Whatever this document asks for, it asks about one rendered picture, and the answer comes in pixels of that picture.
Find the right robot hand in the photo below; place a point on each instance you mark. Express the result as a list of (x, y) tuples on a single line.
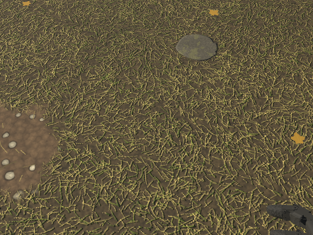
[(296, 214)]

